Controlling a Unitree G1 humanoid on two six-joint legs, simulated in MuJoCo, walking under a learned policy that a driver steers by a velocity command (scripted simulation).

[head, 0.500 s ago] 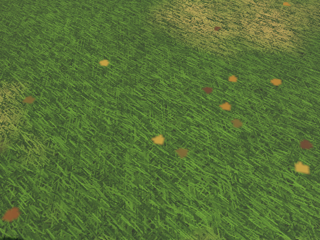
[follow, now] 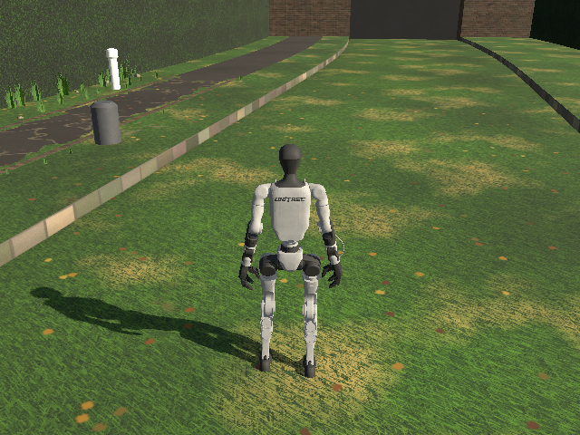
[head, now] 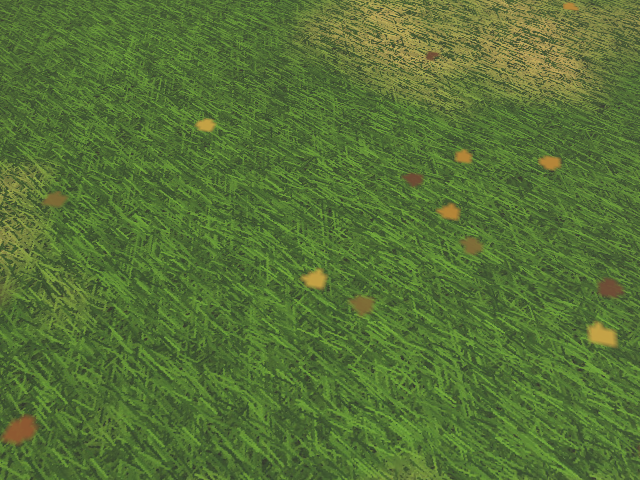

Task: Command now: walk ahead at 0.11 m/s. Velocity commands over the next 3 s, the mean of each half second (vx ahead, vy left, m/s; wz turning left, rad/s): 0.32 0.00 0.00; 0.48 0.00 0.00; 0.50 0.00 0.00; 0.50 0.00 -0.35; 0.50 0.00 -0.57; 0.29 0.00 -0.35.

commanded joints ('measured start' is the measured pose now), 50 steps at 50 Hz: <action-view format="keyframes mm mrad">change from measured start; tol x32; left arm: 1 84 138 32 -13 -12 3 12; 30 -454 90 44 -305 -35 -92 -78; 36 155 335 140 -150 -6 -83 -63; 50 -17 179 76 -117 -3 -102 -32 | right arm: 1 42 -92 -15 -15 8 -6 -5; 36 397 -5 9 -136 -7 -98 45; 50 -71 -90 -46 -287 3 -110 36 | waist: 1 7 -65 43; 30 -61 76 138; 37 139 -203 -424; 50 17 -48 38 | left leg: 1 -17 -71 88 40 -228 38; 7 -302 48 36 311 -294 111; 10 136 -59 144 8 -39 96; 13 388 372 -695 -326 -351 319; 29 246 202 -12 -378 312 208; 34 320 190 57 55 918 143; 37 -393 -82 -104 917 -320 71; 50 -442 127 3 318 263 43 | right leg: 1 -116 -48 82 -156 -318 -57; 9 -171 -233 245 -220 -280 -143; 15 -726 -71 125 803 -86 -75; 31 -480 -47 -24 81 297 -67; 34 -71 43 -74 93 240 -131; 36 590 -355 592 0 -75 -357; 42 -55 -225 265 -295 188 -221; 50 -45 -189 121 -375 268 -214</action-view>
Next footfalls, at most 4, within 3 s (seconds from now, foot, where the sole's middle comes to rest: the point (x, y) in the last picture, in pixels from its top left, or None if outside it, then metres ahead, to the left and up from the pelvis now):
0.70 right None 0.46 -0.09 -0.78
1.24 left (272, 368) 0.78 0.15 -0.78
1.80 right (368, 265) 1.08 -0.10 -0.78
2.30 left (323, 183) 1.41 0.03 -0.78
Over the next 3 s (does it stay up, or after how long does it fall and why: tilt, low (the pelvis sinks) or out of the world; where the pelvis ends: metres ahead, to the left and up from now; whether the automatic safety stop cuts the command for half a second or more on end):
stays up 1.45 -0.20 -0.01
